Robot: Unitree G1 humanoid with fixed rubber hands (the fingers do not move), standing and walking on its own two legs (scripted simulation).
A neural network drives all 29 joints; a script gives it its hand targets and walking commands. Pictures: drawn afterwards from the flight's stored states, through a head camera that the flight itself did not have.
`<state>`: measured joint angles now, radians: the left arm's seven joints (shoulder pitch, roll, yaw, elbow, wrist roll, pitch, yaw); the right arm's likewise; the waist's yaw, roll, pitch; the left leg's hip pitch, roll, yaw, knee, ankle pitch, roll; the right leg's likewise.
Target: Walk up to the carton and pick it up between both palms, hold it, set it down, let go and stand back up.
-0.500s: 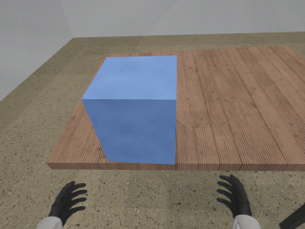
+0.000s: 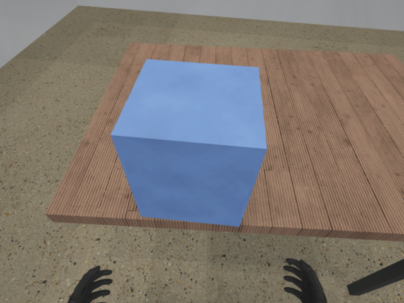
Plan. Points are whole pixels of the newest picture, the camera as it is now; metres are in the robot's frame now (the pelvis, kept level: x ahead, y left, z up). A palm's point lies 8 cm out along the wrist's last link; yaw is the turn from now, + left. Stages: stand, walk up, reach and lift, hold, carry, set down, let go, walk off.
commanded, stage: set down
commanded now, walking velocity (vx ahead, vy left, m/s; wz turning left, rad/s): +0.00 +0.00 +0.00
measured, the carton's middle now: (195, 147) +0.39 +0.03 +0.10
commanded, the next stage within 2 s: let go in 1.28 s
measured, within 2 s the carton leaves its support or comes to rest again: neither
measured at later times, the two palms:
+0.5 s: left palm out of the picture +0.13 +0.22 -0.08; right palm out of the picture +0.11 -0.21 -0.08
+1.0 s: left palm out of the picture +0.13 +0.21 -0.08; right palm out of the picture +0.11 -0.22 -0.09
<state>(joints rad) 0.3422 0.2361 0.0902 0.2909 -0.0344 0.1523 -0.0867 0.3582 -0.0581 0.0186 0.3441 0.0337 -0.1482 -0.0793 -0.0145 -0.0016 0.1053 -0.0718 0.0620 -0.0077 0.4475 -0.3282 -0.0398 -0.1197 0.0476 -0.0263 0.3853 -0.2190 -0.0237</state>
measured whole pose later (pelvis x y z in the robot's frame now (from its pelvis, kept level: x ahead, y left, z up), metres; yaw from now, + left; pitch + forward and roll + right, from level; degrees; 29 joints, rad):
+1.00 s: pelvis -0.02 -0.02 +0.00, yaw +0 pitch -4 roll -1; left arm 0.20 0.15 0.08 0.53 0.02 0.15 -0.02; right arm 0.28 -0.10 -0.05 0.57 -0.05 -0.16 0.00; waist -0.01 0.02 0.11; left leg -0.07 0.06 -0.01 0.45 -0.30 -0.05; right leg -0.15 0.05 -0.03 0.44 -0.22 -0.04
